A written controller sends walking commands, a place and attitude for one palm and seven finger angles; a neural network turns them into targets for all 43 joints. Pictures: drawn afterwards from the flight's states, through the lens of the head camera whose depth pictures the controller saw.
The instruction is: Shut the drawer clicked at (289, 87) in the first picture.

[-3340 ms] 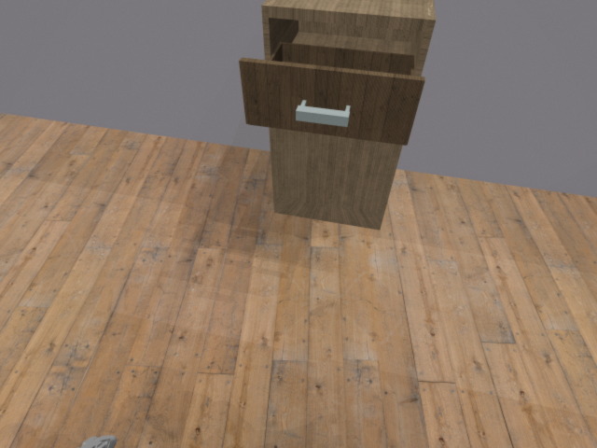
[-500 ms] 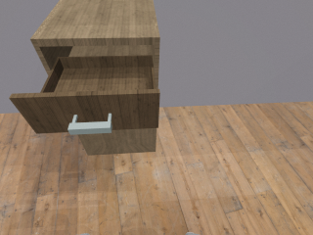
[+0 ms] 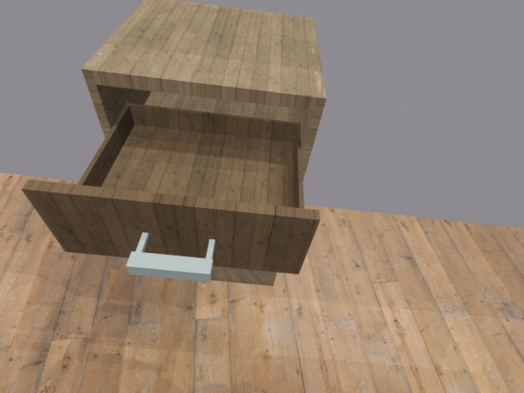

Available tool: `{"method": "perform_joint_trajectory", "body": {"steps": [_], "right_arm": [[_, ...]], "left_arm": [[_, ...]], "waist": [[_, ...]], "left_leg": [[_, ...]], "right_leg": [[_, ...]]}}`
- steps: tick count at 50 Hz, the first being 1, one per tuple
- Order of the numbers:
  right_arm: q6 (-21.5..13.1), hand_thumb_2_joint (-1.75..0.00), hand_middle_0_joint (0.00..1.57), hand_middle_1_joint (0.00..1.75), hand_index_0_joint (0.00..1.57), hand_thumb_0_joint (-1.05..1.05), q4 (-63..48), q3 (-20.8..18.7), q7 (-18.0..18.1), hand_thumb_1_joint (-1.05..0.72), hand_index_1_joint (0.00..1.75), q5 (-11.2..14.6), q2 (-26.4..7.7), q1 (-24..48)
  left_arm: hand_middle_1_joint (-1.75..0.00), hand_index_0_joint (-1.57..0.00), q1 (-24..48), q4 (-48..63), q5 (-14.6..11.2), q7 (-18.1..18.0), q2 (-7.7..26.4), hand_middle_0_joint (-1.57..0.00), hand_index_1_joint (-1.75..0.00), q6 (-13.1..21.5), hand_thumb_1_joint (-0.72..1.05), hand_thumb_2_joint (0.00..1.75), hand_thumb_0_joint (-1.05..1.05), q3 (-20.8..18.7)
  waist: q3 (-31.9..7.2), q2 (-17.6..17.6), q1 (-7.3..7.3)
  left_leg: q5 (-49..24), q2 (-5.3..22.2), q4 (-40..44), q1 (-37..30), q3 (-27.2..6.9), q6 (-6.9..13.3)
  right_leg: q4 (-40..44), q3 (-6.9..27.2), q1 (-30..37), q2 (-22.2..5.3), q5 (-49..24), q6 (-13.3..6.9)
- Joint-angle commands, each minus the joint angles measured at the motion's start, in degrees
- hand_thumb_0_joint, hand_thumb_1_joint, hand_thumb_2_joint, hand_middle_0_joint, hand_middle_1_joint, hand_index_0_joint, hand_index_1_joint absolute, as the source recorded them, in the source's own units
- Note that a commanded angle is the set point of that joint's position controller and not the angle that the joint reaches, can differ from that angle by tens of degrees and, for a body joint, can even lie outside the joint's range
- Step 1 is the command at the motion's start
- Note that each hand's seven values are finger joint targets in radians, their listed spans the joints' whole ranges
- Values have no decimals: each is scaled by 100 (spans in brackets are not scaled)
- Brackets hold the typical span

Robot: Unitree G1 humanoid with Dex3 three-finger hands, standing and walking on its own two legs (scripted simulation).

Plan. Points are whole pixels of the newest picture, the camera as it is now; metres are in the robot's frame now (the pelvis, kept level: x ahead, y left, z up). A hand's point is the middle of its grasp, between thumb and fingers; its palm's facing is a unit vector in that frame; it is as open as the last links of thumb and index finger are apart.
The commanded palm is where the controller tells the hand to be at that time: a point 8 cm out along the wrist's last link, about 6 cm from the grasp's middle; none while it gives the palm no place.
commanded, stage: come to a stop and stand still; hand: left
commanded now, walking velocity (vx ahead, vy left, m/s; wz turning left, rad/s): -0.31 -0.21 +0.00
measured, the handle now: (174, 254) +0.32 +0.18 +0.00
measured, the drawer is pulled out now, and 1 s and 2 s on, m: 0.29 0.29 0.29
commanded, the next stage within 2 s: none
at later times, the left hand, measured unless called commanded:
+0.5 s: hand out of the picture +0.03 +0.15 -0.18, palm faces -0.05 -0.96 -0.26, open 7.4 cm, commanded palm none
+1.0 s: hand out of the picture -0.01 +0.10 -0.17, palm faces +0.00 -0.97 -0.23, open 7.3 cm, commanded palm none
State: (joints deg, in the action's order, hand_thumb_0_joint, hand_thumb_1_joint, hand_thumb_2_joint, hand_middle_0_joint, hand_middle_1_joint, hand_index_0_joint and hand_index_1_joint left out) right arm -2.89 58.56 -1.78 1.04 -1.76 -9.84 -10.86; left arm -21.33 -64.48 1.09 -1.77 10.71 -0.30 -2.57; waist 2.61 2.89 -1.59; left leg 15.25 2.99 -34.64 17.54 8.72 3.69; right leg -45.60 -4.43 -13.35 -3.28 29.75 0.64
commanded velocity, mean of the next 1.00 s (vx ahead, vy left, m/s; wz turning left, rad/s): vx -0.04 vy -0.03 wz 0.00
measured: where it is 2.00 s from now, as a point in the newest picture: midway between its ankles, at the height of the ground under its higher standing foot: outside the picture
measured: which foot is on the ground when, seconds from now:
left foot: down 0.00-1.00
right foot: up 0.00-0.40, down 0.42-1.00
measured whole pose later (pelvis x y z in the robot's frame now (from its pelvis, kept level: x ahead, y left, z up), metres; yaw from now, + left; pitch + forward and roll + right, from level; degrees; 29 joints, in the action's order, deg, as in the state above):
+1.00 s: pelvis -0.05 -0.08 -0.01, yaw -1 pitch -2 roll +1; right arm 2.0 60.1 -1.1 0.5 -1.9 -9.0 -23.2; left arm -15.9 -57.6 1.0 -1.1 8.7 -0.7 -1.3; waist 2.3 -1.6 2.0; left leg 12.3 1.3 -32.9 21.2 -1.1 -1.2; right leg -37.6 0.0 -18.4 -1.1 17.3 -0.8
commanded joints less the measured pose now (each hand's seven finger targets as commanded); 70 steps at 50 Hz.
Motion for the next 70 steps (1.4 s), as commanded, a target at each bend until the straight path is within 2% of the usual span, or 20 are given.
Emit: {"method": "perform_joint_trajectory", "body": {"steps": [1,4,10,15,16,17,18,19,20,22,23,27,29,33,38,40,44,48,51,70], "right_arm": [[39,-90,20,30,20,0,81,-13,219,-90,30,63,-727,-454],[149,-90,20,30,20,0,85,-123,283,-90,30,127,-874,-500],[234,-90,20,30,20,0,-136,-256,278,-90,30,99,-750,-193],[292,-90,20,30,20,0,-188,-344,188,-90,30,42,-779,-152],[141,-90,20,30,20,0,-253,-435,92,-90,30,108,-1373,160],[263,-90,20,30,20,0,-540,-344,-20,-90,30,73,-996,3],[332,-90,20,30,20,0,-618,-291,-53,-90,30,11,-851,-66],[340,-90,20,30,20,0,-723,-250,-66,-90,30,43,-586,-345],[347,-90,20,30,20,0,-765,-203,-96,-90,30,36,-360,-515],[348,-90,20,30,20,0,-730,-177,-126,-90,30,56,-293,-890],[354,-90,20,30,20,0,-707,-180,-94,-90,30,65,-399,-919],[434,-90,20,30,20,0,-775,-229,-113,-90,30,-19,-762,-843],[427,-90,20,30,20,0,-760,-180,-114,-90,30,-24,-684,-812],[441,-90,20,30,20,0,-582,-110,-98,-90,30,-2,-365,-1218],[430,-90,20,30,20,0,-367,-82,-68,-90,30,-10,-293,-1685],[396,-90,20,30,20,0,-379,-72,-54,-90,30,-23,-368,-1646],[307,-90,20,30,20,0,-377,-73,-19,-90,30,-33,-570,-1171],[304,-90,20,30,20,0,-244,-5,-9,-90,30,14,-265,-1161],[289,-90,20,30,20,0,-94,12,-19,-90,30,29,-225,-1416],[88,-90,20,30,20,0,235,74,57,-90,30,110,-478,-704]], "left_arm": [[-30,-20,-187,168,-39,-36,106,-20,-30,13,90,90,0,44],[-30,-20,-243,295,-1,-49,320,-20,-30,-204,90,90,0,-70],[-30,-20,-92,651,28,-58,317,-20,-30,-389,90,90,0,-240],[-30,-20,274,883,17,-33,199,-20,-30,-352,90,90,0,-194],[-30,-20,152,732,19,-96,513,-20,-30,-184,90,90,0,-82],[-30,-20,213,1112,67,-67,526,-20,-30,-165,90,90,0,-46],[-30,-20,137,1123,88,-25,499,-20,-30,-77,90,90,0,-44],[-30,-20,210,1194,121,-41,708,-20,-30,3,90,90,0,-58],[-30,-20,502,1283,128,-34,928,-20,-30,29,90,90,0,-37],[-30,-20,833,1371,127,-5,998,-20,-30,32,90,90,0,5],[-30,-20,954,1372,97,-4,903,-20,-30,16,90,90,0,11],[-30,-20,773,1386,52,-12,717,-20,-30,-134,90,90,0,-3],[-30,-20,554,1328,36,-1,703,-20,-30,-91,90,90,0,-3],[-30,-20,750,1341,6,-4,803,-20,-30,-27,90,90,0,-36],[-30,-20,1038,1395,0,4,779,-20,-30,-63,90,90,0,-93],[-30,-20,936,1339,-14,21,692,-20,-30,-80,90,90,0,-88],[-30,-20,321,1096,-32,58,464,-20,-30,-50,90,90,0,-74],[-30,-20,294,899,-28,70,503,-20,-30,66,90,90,0,-26],[-30,-20,575,903,-33,69,581,-20,-30,90,90,90,0,-16],[-30,-20,188,320,-15,25,381,-20,-30,207,90,90,0,104]], "waist": [[-160,-844,114],[-259,-827,145],[-399,-1008,85],[-311,-1422,192],[-921,-1285,14],[-797,-1123,55],[-624,-938,-9],[-536,-136,195],[-510,216,378],[-710,-43,604],[-514,442,576],[837,-420,378],[796,-273,235],[438,708,399],[327,484,516],[425,-33,461],[457,-866,84],[260,232,180],[181,44,358],[-61,-388,156]], "left_leg": [[-5210,1722,1504,-1052,-1286,584],[-5548,1749,1480,-1148,-1030,535],[-4101,1587,1525,-914,-769,601],[-2019,1511,1754,-725,-1033,616],[-3126,1637,715,-1054,-1150,370],[-1015,1333,717,-185,-883,234],[-246,841,482,87,-724,33],[381,370,-129,295,-408,-197],[681,24,-482,31,-126,-350],[413,-130,-304,-578,-109,-375],[340,37,-56,-545,-304,-348],[2069,368,1133,781,-1047,-203],[1886,235,1118,813,-933,-224],[725,-130,19,-196,-499,-356],[651,-194,-249,-417,-650,-379],[1002,-94,256,-75,-995,-303],[1949,252,1662,1112,-1811,-96],[649,-158,729,347,-1114,-306],[362,-174,545,-241,-1085,-349],[-1165,190,1208,-642,-1262,-274]], "right_leg": [[-781,488,-756,-214,-227,126],[-1317,523,-939,-24,-551,169],[-2178,719,-1354,130,-834,247],[-727,449,-944,24,-531,145],[231,697,-1067,-272,-434,-64],[820,200,-529,122,-705,-81],[1622,356,-298,149,-1147,-192],[2014,1148,-503,-352,-1079,-432],[2250,1526,-914,-808,-1085,-660],[1829,1086,-1123,-556,-1123,-563],[1739,875,-1266,-388,-721,-443],[1513,526,-1620,51,828,-208],[1733,687,-1418,-7,858,-262],[2594,1272,-1992,-473,1267,-509],[2390,1103,-2252,-441,1253,-516],[2031,1028,-2117,-260,1186,-444],[1420,647,-726,224,405,-251],[2468,1363,-963,-301,578,-492],[2586,1323,-1413,-352,643,-466],[2245,811,-93,-130,-1907,-209]]}}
